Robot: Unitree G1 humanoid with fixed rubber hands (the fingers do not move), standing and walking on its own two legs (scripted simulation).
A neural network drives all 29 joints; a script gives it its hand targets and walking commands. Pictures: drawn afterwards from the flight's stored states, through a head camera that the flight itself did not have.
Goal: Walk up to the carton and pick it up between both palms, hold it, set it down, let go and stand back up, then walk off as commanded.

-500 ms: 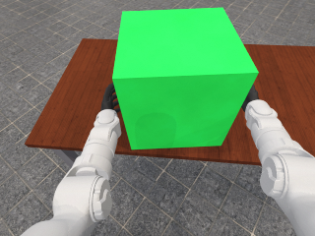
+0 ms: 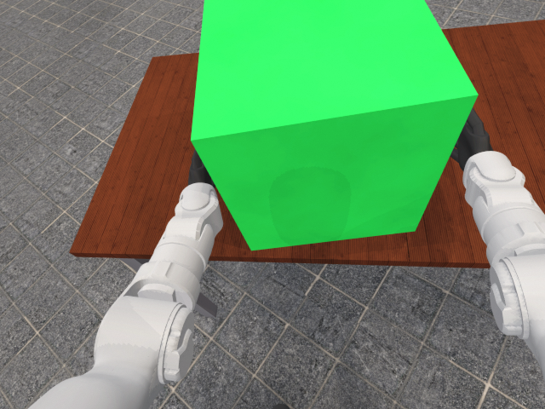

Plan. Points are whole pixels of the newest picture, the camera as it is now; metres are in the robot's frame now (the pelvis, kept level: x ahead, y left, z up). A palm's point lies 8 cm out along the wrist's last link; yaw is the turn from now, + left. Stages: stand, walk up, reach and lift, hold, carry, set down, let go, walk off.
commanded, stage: set down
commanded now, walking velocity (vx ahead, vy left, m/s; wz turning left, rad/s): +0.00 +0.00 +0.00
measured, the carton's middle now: (316, 122) +0.52 +0.00 +0.07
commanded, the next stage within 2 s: none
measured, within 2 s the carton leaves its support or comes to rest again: neither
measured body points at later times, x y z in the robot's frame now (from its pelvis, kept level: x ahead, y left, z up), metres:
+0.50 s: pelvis -0.04 -0.01 +0.00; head +0.04 -0.04 +0.44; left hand +0.33 +0.20 +0.04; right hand +0.42 -0.23 +0.03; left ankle -0.01 +0.13 -0.74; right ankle -0.02 -0.13 -0.74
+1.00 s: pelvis -0.07 +0.00 +0.00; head -0.02 +0.00 +0.45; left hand +0.27 +0.18 +0.06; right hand +0.33 -0.25 +0.04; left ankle -0.01 +0.13 -0.74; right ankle -0.02 -0.13 -0.74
